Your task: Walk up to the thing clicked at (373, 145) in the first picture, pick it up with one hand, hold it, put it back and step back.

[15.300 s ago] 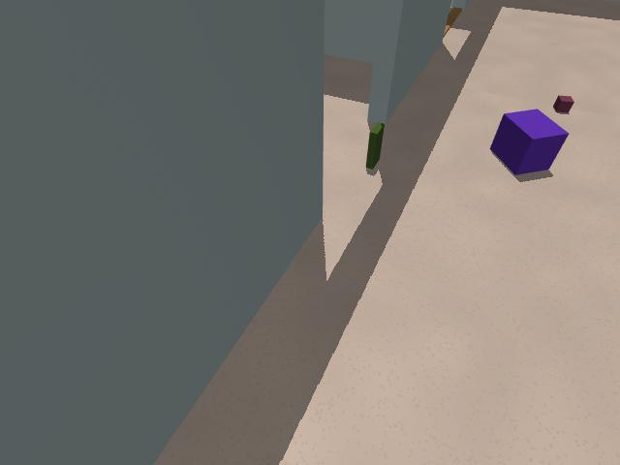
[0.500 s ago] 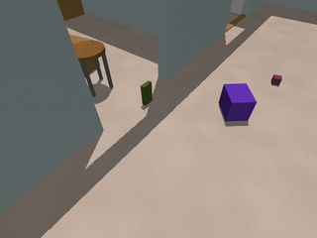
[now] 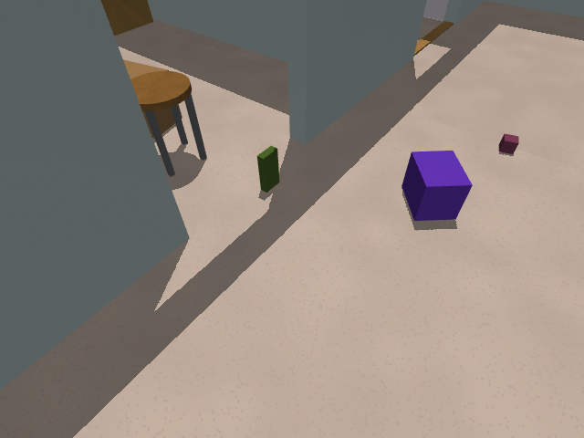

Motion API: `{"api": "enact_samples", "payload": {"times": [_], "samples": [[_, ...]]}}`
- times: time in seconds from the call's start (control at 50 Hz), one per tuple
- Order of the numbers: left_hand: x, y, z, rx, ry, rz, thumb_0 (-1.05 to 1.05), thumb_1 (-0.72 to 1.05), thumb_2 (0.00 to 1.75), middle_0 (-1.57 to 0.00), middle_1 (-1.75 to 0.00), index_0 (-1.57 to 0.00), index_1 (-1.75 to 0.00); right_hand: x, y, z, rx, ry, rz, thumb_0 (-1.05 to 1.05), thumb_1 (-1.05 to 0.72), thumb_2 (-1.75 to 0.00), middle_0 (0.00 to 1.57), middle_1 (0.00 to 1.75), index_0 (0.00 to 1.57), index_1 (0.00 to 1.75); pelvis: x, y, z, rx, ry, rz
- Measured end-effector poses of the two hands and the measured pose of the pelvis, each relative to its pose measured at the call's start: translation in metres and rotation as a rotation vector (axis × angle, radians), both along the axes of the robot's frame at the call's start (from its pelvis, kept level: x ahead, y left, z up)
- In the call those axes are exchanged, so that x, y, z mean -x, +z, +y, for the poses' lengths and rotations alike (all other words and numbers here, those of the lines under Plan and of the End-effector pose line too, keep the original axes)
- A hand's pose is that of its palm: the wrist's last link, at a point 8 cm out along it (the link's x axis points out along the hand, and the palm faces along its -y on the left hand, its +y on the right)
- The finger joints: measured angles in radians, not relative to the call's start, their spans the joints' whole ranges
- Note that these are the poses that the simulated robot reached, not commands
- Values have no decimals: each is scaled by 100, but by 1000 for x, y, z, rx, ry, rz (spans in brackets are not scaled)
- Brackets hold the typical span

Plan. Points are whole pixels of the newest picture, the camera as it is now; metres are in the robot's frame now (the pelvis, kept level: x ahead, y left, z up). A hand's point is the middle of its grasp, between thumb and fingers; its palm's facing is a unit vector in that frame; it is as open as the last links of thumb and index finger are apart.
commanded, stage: stand
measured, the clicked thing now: (268, 169) +1.46 +0.18 -0.67
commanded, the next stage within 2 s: walk up in 0.72 s
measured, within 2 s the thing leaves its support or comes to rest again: neither
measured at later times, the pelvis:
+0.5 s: pelvis +0.00 +0.00 +0.00, yaw +0 degrees
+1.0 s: pelvis +0.05 +0.04 -0.02, yaw +3 degrees
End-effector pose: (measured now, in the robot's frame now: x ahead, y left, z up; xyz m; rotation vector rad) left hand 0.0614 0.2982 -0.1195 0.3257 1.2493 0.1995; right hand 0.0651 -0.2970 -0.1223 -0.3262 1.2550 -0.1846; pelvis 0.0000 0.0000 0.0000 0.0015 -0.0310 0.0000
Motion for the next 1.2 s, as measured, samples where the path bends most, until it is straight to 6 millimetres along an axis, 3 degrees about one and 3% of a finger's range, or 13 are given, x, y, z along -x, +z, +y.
{"api": "enact_samples", "payload": {"times": [0.3, 0.78, 0.86, 0.98, 1.08, 1.2], "samples": [[-3, 0, -1, 3, 3, -16, 1, 91, 90, -21, -30, -20, -30, -5, 2, 0, 2, 6, -22, 0, -91, -89, 20, 30, 20, 30, 0, 0, 0, 0, 0, -8], [7, 1, 6, 15, 14, -24, 1, 91, 89, -21, -30, -20, -30, 6, 2, -3, -10, 4, -18, 1, -90, -89, 20, 30, 20, 30, 0, -2, 1, 2, 4, -5], [9, 4, 23, 6, 54, -78, 1, 91, 89, -21, -30, -20, -30, -7, 5, -10, 20, 34, -2, 1, -90, -89, 20, 30, 20, 30, -12, -5, 8, 4, 33, -1], [21, -2, 69, -19, 100, -6, 1, 91, 89, -21, -30, -20, -30, -64, 18, 2, 65, 87, -58, 1, -91, -89, 20, 30, 20, 30, -43, -12, 37, 32, 45, -17], [-11, -29, 107, -27, 82, 58, 1, 91, 90, -21, -30, -20, -30, -101, 20, 25, 113, 73, -153, 1, -91, -89, 20, 30, 20, 30, -78, -30, 63, 0, 24, -28], [-89, -18, 103, 33, 15, -9, 1, 91, 90, -20, -30, -20, -30, -106, 32, 48, 88, 9, -119, 0, -90, -89, 20, 30, 20, 30, -120, -12, 76, 3, 11, -30]]}}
